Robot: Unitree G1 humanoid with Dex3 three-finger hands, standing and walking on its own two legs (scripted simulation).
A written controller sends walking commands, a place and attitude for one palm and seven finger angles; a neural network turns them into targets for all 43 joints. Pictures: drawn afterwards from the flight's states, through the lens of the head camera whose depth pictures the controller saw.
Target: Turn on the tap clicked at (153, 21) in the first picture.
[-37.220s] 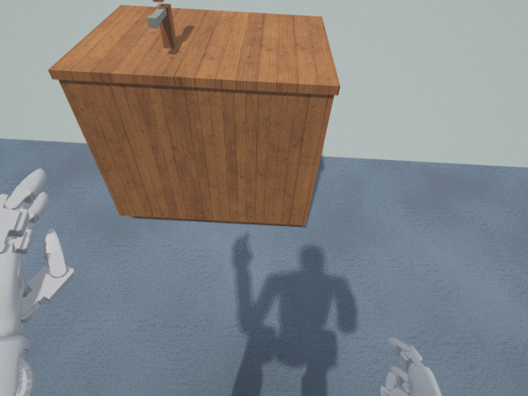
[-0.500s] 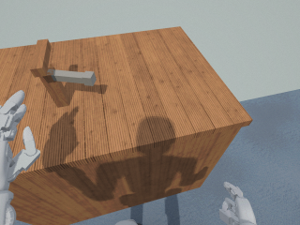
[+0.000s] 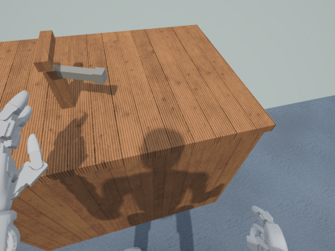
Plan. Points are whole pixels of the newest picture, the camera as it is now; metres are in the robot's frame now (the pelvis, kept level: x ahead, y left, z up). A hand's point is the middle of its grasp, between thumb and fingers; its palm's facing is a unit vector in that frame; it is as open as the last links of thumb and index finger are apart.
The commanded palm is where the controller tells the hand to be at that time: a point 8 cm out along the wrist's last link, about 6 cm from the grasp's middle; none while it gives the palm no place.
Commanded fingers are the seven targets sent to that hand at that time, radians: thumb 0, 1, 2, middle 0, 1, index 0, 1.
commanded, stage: step back with the hand held close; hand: left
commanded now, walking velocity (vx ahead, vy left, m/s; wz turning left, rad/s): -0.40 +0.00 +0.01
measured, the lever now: (100, 75) +0.48 +0.20 +0.15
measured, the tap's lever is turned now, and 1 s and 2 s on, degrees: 67 67 67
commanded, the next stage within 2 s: stop stepping back and stand still in 0.34 s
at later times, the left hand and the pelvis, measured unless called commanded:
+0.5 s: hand out of the picture +0.10 +0.19 +0.19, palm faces +0.27 -0.88 -0.38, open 7.5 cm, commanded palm +0.04 +0.26 +0.20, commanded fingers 0.00 0.90 0.90 -0.20 -0.30 -0.20 -0.30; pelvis -0.12 -0.02 +0.01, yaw -1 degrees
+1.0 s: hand out of the picture -0.02 +0.19 +0.18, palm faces +0.37 -0.85 -0.38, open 7.5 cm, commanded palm -0.08 +0.24 +0.20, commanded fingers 0.00 0.90 0.90 -0.20 -0.30 -0.20 -0.30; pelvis -0.24 -0.04 +0.00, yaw +0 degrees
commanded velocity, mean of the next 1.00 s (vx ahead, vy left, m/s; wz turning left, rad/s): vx -0.03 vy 0.02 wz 0.03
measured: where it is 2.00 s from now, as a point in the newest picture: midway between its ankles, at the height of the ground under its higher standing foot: outside the picture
